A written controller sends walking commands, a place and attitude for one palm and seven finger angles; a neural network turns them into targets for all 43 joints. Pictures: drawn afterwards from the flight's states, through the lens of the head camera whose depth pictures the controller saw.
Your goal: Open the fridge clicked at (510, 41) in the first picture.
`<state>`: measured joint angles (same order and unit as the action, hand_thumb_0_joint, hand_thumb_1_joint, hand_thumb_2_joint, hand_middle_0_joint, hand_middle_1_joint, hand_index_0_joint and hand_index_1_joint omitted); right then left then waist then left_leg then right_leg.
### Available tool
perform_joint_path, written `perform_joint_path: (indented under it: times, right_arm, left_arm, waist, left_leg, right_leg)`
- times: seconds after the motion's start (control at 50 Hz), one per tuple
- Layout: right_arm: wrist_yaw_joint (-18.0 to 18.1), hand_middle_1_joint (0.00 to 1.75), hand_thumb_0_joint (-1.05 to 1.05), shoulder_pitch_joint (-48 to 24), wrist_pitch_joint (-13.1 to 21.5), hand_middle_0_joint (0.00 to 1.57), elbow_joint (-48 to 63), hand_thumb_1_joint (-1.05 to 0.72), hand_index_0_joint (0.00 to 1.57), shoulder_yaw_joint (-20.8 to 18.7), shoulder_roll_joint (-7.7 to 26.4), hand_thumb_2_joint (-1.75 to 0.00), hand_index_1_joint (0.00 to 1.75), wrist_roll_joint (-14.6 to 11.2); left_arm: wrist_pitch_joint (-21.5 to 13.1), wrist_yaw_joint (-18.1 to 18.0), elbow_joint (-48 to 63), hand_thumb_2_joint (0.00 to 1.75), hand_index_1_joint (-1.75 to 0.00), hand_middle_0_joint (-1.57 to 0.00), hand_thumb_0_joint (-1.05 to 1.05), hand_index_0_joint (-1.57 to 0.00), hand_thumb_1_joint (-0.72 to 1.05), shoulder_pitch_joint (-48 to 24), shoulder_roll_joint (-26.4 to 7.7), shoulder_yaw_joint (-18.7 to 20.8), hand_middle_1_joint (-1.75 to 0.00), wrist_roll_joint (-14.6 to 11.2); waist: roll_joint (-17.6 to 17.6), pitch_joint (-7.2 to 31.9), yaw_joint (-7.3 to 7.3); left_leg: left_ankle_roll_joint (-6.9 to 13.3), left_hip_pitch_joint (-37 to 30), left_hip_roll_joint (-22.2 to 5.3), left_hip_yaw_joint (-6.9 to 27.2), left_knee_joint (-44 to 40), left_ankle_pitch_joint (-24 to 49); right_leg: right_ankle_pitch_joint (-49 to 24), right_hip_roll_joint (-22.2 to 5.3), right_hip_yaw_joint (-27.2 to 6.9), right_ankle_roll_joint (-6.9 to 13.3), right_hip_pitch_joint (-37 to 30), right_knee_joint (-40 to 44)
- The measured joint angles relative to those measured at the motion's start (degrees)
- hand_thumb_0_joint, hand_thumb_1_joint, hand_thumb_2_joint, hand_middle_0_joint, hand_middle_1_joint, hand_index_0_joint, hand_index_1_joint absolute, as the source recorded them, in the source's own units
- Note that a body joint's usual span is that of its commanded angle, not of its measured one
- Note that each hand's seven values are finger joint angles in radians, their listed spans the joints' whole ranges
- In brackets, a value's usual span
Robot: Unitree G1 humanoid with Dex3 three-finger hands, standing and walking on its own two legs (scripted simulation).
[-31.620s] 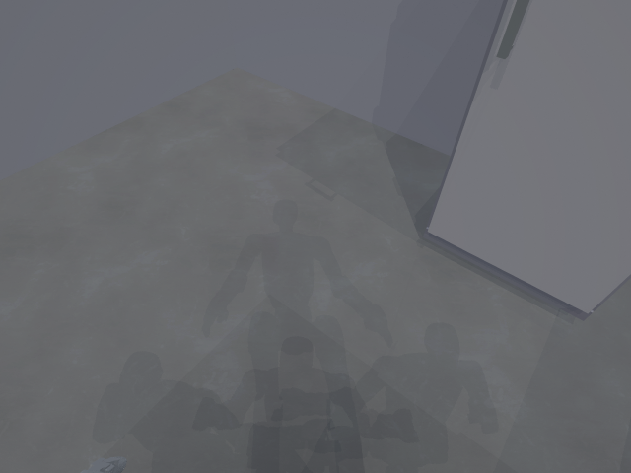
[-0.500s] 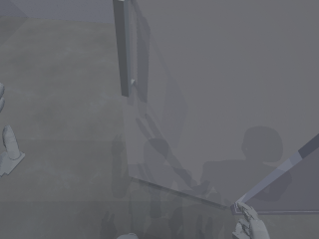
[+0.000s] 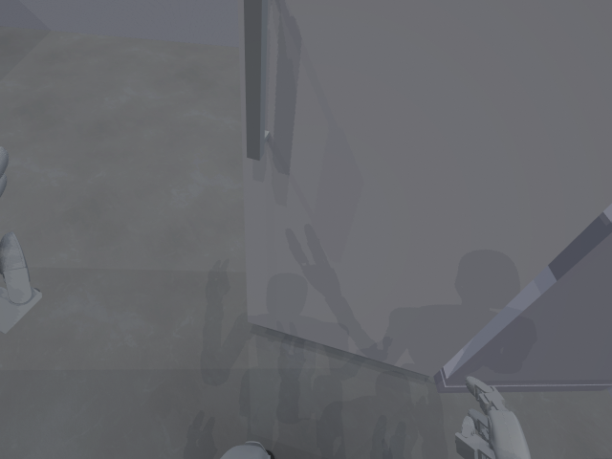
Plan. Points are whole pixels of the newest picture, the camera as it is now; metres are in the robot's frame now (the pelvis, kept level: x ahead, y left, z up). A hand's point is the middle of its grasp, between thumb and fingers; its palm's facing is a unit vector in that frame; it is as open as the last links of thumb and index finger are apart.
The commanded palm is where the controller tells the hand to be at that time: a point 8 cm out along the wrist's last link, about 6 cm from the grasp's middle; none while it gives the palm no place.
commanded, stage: step back with the hand held close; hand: left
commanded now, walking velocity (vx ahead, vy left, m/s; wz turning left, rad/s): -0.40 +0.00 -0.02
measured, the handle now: (261, 76) +0.58 +0.12 +0.21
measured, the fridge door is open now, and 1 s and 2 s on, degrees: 73 73 73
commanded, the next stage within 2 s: stop stepping back and stand still in 0.04 s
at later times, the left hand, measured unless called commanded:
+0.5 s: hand out of the picture +0.12 +0.30 +0.19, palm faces +0.37 -0.88 -0.30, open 7.4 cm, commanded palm +0.04 +0.33 +0.19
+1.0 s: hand out of the picture +0.02 +0.34 +0.20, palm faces +0.38 -0.80 -0.46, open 7.4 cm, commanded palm -0.03 +0.39 +0.19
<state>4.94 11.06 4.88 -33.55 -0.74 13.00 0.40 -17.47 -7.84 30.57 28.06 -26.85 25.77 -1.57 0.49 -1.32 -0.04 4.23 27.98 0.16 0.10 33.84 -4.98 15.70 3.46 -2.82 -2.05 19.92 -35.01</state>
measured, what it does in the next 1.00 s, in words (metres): walks backwards: right foot, then left foot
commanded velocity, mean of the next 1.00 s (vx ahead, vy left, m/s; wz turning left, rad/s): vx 0.14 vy -0.08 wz -0.01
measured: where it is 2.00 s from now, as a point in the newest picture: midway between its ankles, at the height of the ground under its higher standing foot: outside the picture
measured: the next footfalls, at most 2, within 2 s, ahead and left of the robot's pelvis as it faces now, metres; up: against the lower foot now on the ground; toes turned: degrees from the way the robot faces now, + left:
right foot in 0.26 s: -0.15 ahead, -0.13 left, +0.00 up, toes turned -6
left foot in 0.36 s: +0.09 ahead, +0.06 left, +0.00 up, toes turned -4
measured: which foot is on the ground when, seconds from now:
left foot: down 0.00-0.24, up 0.26-0.34, down 0.36-0.52, up 0.54-0.74, down 0.76-1.00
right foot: up 0.00-0.24, down 0.26-0.36, up 0.38-0.54, down 0.56-0.76, up 0.78-1.00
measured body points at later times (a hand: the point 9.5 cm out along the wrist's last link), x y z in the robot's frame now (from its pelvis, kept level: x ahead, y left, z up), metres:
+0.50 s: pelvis -0.12 +0.04 +0.01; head -0.14 +0.09 +0.46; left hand +0.09 +0.34 +0.20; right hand +0.02 -0.19 -0.05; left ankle +0.05 +0.08 -0.72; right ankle -0.16 -0.06 -0.69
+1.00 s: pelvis -0.18 +0.09 +0.02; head -0.21 +0.12 +0.47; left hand -0.01 +0.38 +0.23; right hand -0.07 -0.12 -0.07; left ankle -0.13 +0.23 -0.72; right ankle -0.17 +0.00 -0.69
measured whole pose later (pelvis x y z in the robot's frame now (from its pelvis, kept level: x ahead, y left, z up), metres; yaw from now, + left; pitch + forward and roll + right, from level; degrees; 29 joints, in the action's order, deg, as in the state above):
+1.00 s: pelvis -0.18 +0.09 +0.02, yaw -2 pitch -1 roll -3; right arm 2.7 18.5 6.6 -36.9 2.0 6.6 1.5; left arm -12.4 -8.3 30.9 32.7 -25.9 24.1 -0.8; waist 0.4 2.8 -1.1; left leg -0.5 17.2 -6.8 -1.7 30.5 -15.6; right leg 23.9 1.0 8.7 1.8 19.7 -42.7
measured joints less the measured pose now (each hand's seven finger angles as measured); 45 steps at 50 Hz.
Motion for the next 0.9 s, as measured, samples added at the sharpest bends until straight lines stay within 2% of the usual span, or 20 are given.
perform_joint_path:
  times: [0.06, 0.1, 0.14, 0.2, 0.24, 0.28, 0.34, 0.4, 0.42, 0.48, 0.52, 0.54, 0.58, 0.6, 0.64, 0.72, 0.76, 0.78, 0.84, 0.9]
  right_arm:
    - [-0.1, 0.30, 0.01, 0.6, 1.1, 0.21, -1.1, -0.90, 0.21, -0.4, -1.0, -0.90, 0.30, 0.8]
    - [-1.0, 0.30, 0.01, 1.4, 1.8, 0.20, -1.9, -0.90, 0.21, -0.4, -1.9, -0.90, 0.30, 0.7]
    - [-1.8, 0.30, 0.01, 2.1, 2.5, 0.21, -2.6, -0.90, 0.21, 0.0, -2.8, -0.90, 0.30, 0.7]
    - [-2.5, 0.30, 0.01, 2.1, 3.3, 0.21, -3.1, -0.90, 0.21, 0.8, -3.8, -0.90, 0.30, 1.3]
    - [-2.5, 0.30, 0.01, 1.0, 3.4, 0.21, -2.3, -0.90, 0.21, 1.7, -4.4, -0.90, 0.30, 1.4]
    - [-2.1, 0.30, 0.01, -1.3, 3.2, 0.21, -2.7, -0.90, 0.21, 2.3, -3.4, -0.90, 0.30, 1.8]
    - [-1.2, 0.30, 0.01, 0.2, 2.4, 0.21, -4.9, -0.90, 0.21, 2.5, -3.3, -0.90, 0.30, 0.8]
    - [-0.2, 0.30, 0.01, 0.9, 2.4, 0.21, -5.1, -0.90, 0.21, 2.6, -3.2, -0.90, 0.30, 0.1]
    - [-0.1, 0.30, 0.01, 0.7, 2.6, 0.21, -5.3, -0.90, 0.21, 2.6, -3.5, -0.90, 0.30, 0.2]
    - [-1.1, 0.30, 0.01, 1.6, 2.7, 0.21, -4.3, -0.90, 0.21, 2.6, -4.3, -0.90, 0.30, 0.9]
    - [-1.9, 0.30, 0.01, 3.4, 2.8, 0.21, -2.2, -0.90, 0.21, 2.4, -4.2, -0.90, 0.30, 1.1]
    - [-2.2, 0.30, 0.01, 4.4, 2.7, 0.21, -0.9, -0.90, 0.21, 2.3, -4.0, -0.90, 0.30, 1.0]
    - [-2.6, 0.30, 0.01, 4.8, 1.9, 0.21, -0.3, -0.90, 0.21, 1.9, -3.1, -0.90, 0.30, 0.6]
    - [-2.5, 0.30, 0.01, 4.9, 1.3, 0.21, -1.3, -0.90, 0.21, 1.6, -2.5, -0.90, 0.30, 0.7]
    - [-1.9, 0.30, 0.01, 5.6, 0.0, 0.21, -4.0, -0.90, 0.21, 1.1, -1.8, -0.90, 0.30, 1.0]
    - [-0.1, 0.30, 0.01, 7.4, 0.3, 0.21, -6.4, -0.90, 0.21, 0.3, -0.5, -0.90, 0.30, 0.9]
    - [0.6, 0.30, 0.01, 7.7, 1.5, 0.21, -5.1, -0.90, 0.21, 0.1, 1.3, -0.90, 0.30, 0.9]
    - [0.8, 0.30, 0.01, 7.0, 2.3, 0.21, -4.5, -0.90, 0.21, -0.2, 1.8, -0.90, 0.30, 0.7]
    - [-0.2, 0.30, 0.01, 4.2, 2.8, 0.20, -4.7, -0.90, 0.21, -0.3, -1.2, -0.90, 0.30, 0.4]
    - [-2.1, 0.30, 0.01, 4.9, 3.1, 0.20, -4.2, -0.90, 0.21, 1.1, -4.3, -0.90, 0.30, 0.4]
  left_arm:
    - [0.4, 0.6, -2.7, 0.90, -0.31, -0.22, 0.01, -0.21, 0.89, -2.4, 0.3, 1.1, -0.31, 0.5]
    - [1.2, 0.6, -2.6, 0.90, -0.31, -0.22, 0.02, -0.21, 0.89, -2.3, 0.7, 0.9, -0.31, -0.2]
    - [1.9, 0.2, -1.1, 0.90, -0.31, -0.21, 0.02, -0.21, 0.89, -0.5, 1.5, 0.2, -0.31, -1.2]
    - [2.4, 0.1, 1.3, 0.90, -0.31, -0.21, 0.02, -0.21, 0.89, 2.0, 2.0, -1.3, -0.30, -2.1]
    - [2.3, 0.0, 3.0, 0.90, -0.31, -0.21, 0.02, -0.21, 0.89, 2.6, 0.8, -0.7, -0.30, -2.3]
    - [2.2, 0.2, 3.2, 0.90, -0.31, -0.21, 0.02, -0.21, 0.89, 1.3, 0.9, -1.1, -0.30, -2.0]
    - [3.9, 0.7, 1.4, 0.90, -0.31, -0.21, 0.02, -0.21, 0.89, -1.4, 0.5, -2.8, -0.31, -1.9]
    - [6.0, 0.4, -2.5, 0.90, -0.31, -0.21, 0.01, -0.21, 0.89, -5.6, 1.9, -2.3, -0.31, -2.0]
    - [6.6, 0.2, -4.1, 0.90, -0.31, -0.21, 0.01, -0.21, 0.89, -6.8, 2.3, -2.0, -0.31, -2.1]
    - [8.5, 0.2, -5.5, 0.90, -0.31, -0.21, 0.02, -0.21, 0.89, -6.0, 2.9, -1.5, -0.30, -2.6]
    - [8.8, 0.5, -3.1, 0.90, -0.31, -0.21, 0.02, -0.21, 0.89, -1.6, 2.4, -1.8, -0.30, -2.5]
    - [8.7, 0.7, -0.6, 0.90, -0.31, -0.21, 0.02, -0.21, 0.89, 1.5, 1.2, -1.5, -0.30, -2.3]
    - [8.3, 1.1, 4.7, 0.90, -0.31, -0.21, 0.02, -0.21, 0.89, 6.3, -0.4, -0.5, -0.30, -1.9]
    - [8.0, 1.4, 6.3, 0.90, -0.31, -0.21, 0.02, -0.21, 0.89, 7.1, -0.5, -0.5, -0.30, -1.9]
    - [6.4, 1.2, 5.1, 0.90, -0.31, -0.22, 0.02, -0.21, 0.89, 6.2, -0.2, -0.7, -0.31, -1.3]
    - [6.3, -1.2, -3.5, 0.90, -0.31, -0.22, 0.01, -0.22, 0.89, -1.0, 3.3, -1.2, -0.31, -0.3]
    - [7.3, -2.4, -5.9, 0.90, -0.31, -0.21, 0.01, -0.21, 0.89, -4.3, 5.5, -1.8, -0.31, -0.3]
    - [7.6, -2.8, -6.5, 0.90, -0.31, -0.21, 0.01, -0.21, 0.89, -5.9, 6.1, -2.0, -0.30, -0.3]
    - [7.3, -2.1, -7.0, 0.90, -0.31, -0.21, 0.02, -0.20, 0.89, -6.2, 4.8, -1.2, -0.30, -0.2]
    - [6.7, -0.9, -3.3, 0.90, -0.31, -0.21, 0.02, -0.20, 0.89, -1.3, 3.4, -1.7, -0.30, 0.1]
  waist:
    - [-1.6, -0.3, -0.44]
    - [-1.9, 0.6, -0.01]
    - [-1.7, 2.3, 0.83]
    - [-0.9, 4.4, 2.23]
    - [1.9, 4.2, 3.73]
    - [0.8, 2.2, 4.84]
    - [0.4, 3.2, 4.18]
    - [1.5, 3.3, 1.43]
    - [1.9, 2.8, 0.62]
    - [2.1, 2.0, -1.61]
    - [1.5, 2.1, -2.82]
    - [2.5, 2.4, -2.82]
    - [4.4, 2.5, -0.82]
    - [4.7, 2.7, 0.22]
    - [5.0, 4.3, 1.61]
    - [5.2, 6.8, 2.47]
    - [3.4, 6.6, 1.61]
    - [2.5, 5.6, 0.48]
    - [3.8, 2.8, -1.52]
    - [3.5, 3.0, -2.70]
  left_leg:
    - [0.9, -0.4, -1.0, 1.4, -3.8, 2.0]
    - [0.6, -0.8, -1.9, 1.3, -8.0, 4.0]
    - [0.0, -1.2, -2.4, 0.8, -12.6, 6.0]
    - [-2.1, -1.2, -2.5, -0.5, -18.2, 8.8]
    - [-4.0, 1.6, -0.9, -3.0, -15.2, 5.8]
    - [-5.2, 5.2, -1.3, -3.2, -4.6, -1.8]
    - [-5.6, 1.6, -0.2, -1.1, 5.5, -8.2]
    - [-0.4, -0.8, 1.8, -1.5, 2.9, -2.3]
    - [-0.3, -1.7, 2.2, -1.8, 1.2, -1.4]
    - [-4.7, -5.5, 2.4, -1.7, -8.4, 1.5]
    - [-6.7, -6.3, 2.2, -2.0, -12.2, -2.2]
    - [-7.2, -4.3, 2.7, -3.3, -9.4, -8.0]
    - [-7.1, 3.1, 3.3, -3.6, 10.6, -14.2]
    - [-6.8, 5.6, 2.9, -3.0, 20.3, -15.2]
    - [-5.9, 6.3, 0.7, -2.5, 29.0, -15.5]
    - [-3.6, -3.3, -3.6, -3.8, 15.5, -19.0]
    - [-2.3, -10.5, -4.7, -2.9, 2.7, -21.6]
    - [-2.4, -10.6, -4.6, -2.1, 0.4, -16.6]
    - [-3.5, -10.3, -3.2, -2.7, 2.1, -10.1]
    - [-3.8, -11.3, -3.8, -2.1, -1.3, -8.8]
  right_leg:
    - [5.8, 3.2, 0.3, 1.0, 1.6, -15.0]
    - [9.4, 3.9, 2.2, 1.8, -0.6, -18.2]
    - [12.8, 3.7, 4.3, 2.6, -4.6, -14.5]
    - [14.4, 2.6, 6.5, 4.1, -12.8, 1.1]
    - [10.3, -0.5, 5.3, 5.7, -17.2, 12.9]
    - [4.8, -1.4, 4.6, 3.0, -17.0, 13.3]
    - [8.0, -1.7, 4.1, 0.7, -16.9, 7.1]
    - [12.6, -2.8, 2.6, 1.5, -13.7, -1.6]
    - [14.0, -2.3, 1.4, 2.2, -12.0, -4.8]
    - [15.1, 0.5, 2.5, 3.8, -8.4, -7.9]
    - [15.1, 2.2, 6.1, 5.1, -9.5, -1.4]
    - [15.2, 1.9, 6.8, 6.3, -10.3, 3.6]
    - [5.7, 0.0, 5.8, 8.3, -7.7, 6.0]
    - [2.0, -0.7, 6.0, 8.3, -6.3, 4.9]
    - [1.4, -1.7, 6.6, 7.3, -5.3, 4.8]
    - [3.7, -4.7, 7.6, 6.2, -4.2, 5.0]
    - [7.2, -5.2, 7.8, 5.5, -1.8, 0.0]
    - [10.1, -5.1, 7.2, 4.7, 0.5, -5.4]
    - [10.2, -4.1, 4.2, 3.3, 6.8, -23.8]
    - [6.0, -3.4, 6.3, 3.0, 9.2, -28.2]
